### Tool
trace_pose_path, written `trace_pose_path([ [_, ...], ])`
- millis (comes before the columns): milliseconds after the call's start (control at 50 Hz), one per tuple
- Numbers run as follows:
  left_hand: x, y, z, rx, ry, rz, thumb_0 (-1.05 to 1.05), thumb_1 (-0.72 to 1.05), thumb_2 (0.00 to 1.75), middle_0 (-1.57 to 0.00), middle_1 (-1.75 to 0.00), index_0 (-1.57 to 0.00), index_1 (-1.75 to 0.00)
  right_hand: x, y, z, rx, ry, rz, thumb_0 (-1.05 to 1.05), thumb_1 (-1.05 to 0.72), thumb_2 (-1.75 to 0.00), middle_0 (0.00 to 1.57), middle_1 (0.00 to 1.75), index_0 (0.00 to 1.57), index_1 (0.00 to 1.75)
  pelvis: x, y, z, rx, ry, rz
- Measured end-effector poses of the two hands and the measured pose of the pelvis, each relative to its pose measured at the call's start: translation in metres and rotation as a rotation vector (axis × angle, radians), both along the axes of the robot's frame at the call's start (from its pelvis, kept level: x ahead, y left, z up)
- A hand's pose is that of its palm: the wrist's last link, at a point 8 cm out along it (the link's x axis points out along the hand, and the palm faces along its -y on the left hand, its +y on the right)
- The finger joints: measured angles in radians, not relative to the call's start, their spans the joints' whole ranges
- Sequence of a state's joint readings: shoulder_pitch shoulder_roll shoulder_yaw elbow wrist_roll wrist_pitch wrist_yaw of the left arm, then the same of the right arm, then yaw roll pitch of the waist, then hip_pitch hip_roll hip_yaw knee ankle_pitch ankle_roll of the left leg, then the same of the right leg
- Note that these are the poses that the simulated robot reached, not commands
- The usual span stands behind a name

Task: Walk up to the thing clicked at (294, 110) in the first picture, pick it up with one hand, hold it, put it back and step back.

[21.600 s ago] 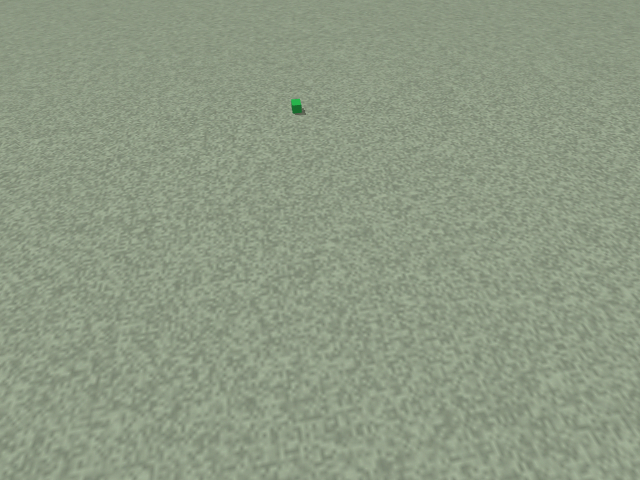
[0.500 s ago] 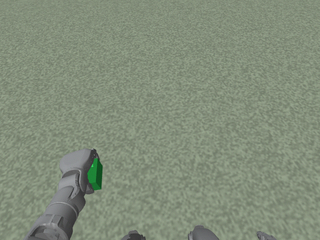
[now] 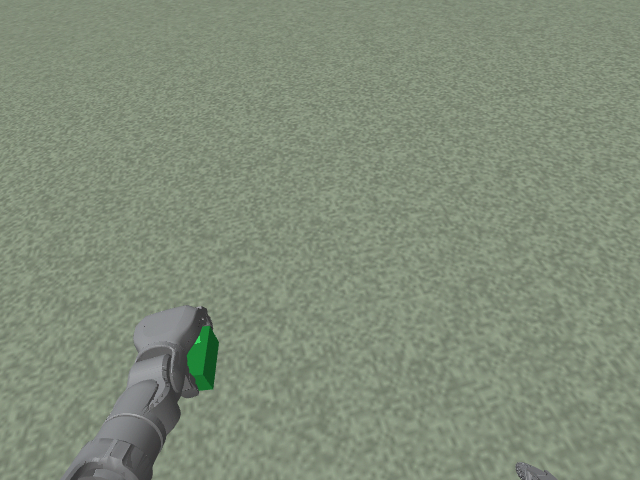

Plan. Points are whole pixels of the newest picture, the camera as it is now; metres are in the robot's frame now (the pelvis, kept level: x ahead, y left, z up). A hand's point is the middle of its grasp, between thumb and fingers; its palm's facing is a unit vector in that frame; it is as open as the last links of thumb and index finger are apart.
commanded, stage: hold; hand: left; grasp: from above
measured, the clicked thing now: (193, 358) +0.33 +0.22 -0.09
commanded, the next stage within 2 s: crouch in 1.62 s
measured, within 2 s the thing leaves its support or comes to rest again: neither
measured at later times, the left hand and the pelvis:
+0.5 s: hand (181, 356) +0.31 +0.21 -0.03, palm faces -0.43 -0.11 -0.90, open 10.2 cm; pelvis +0.00 +0.00 +0.01, yaw -1 degrees
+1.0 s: hand (175, 365) +0.29 +0.21 -0.01, palm faces -0.43 -0.11 -0.90, open 10.2 cm; pelvis -0.01 -0.01 +0.02, yaw -1 degrees
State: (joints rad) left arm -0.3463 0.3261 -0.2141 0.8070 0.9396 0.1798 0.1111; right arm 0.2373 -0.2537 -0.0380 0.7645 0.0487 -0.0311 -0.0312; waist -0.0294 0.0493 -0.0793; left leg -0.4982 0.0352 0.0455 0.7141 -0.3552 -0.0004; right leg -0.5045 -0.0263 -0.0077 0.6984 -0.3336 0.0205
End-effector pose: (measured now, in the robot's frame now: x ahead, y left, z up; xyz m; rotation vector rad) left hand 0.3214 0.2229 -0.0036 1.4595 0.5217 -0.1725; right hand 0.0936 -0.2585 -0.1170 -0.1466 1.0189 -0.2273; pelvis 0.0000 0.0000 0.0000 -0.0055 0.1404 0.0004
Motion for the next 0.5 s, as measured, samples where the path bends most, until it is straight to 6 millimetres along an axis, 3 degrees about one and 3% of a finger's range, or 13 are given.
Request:
trace_pose_path([
  [500, -0.008, -0.01, 0.031, -0.002, 0.008, -0.032, 0.02, 0.06, 0.37, -1.01, -0.35, -0.71, -0.37, 0.019, 0.003, 0.014, 0.034, -0.056, 0.029, 0.01, -0.9, -0.9, 0.2, 0.3, 0.2, 0.3, 0.001, -0.004, 0.012, 0.01, -0.06, -0.01],
])
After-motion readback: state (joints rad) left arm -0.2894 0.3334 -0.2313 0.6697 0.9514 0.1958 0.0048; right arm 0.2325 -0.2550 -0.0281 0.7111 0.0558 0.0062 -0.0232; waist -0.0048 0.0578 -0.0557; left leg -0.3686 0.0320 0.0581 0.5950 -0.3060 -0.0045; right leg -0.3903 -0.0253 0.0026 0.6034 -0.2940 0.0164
